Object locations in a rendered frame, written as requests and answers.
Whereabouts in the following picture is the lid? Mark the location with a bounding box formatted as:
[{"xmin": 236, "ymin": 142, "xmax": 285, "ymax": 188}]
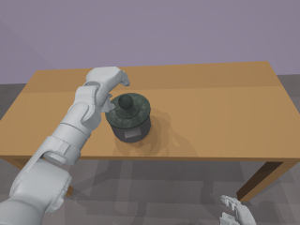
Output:
[{"xmin": 105, "ymin": 93, "xmax": 151, "ymax": 129}]

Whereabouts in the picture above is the knob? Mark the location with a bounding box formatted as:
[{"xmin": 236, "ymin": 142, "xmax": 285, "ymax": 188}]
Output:
[{"xmin": 118, "ymin": 95, "xmax": 133, "ymax": 110}]

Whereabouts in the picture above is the robot left hand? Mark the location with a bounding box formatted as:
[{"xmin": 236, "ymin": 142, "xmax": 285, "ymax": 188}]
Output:
[{"xmin": 85, "ymin": 67, "xmax": 130, "ymax": 113}]

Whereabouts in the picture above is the robot left upper arm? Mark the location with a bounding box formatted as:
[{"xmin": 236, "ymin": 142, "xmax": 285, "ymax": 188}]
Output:
[{"xmin": 0, "ymin": 158, "xmax": 72, "ymax": 225}]

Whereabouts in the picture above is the robot right hand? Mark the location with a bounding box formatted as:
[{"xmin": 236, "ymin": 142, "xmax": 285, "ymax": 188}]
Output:
[{"xmin": 219, "ymin": 195, "xmax": 257, "ymax": 225}]

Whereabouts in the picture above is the left robot forearm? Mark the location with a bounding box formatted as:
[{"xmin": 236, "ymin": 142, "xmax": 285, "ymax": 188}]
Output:
[{"xmin": 9, "ymin": 79, "xmax": 110, "ymax": 197}]

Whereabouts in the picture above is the pot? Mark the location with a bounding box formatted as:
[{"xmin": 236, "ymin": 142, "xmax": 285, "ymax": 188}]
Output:
[{"xmin": 110, "ymin": 115, "xmax": 151, "ymax": 143}]

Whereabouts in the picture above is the table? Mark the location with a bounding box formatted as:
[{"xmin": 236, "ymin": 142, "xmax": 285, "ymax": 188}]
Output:
[{"xmin": 0, "ymin": 61, "xmax": 300, "ymax": 203}]

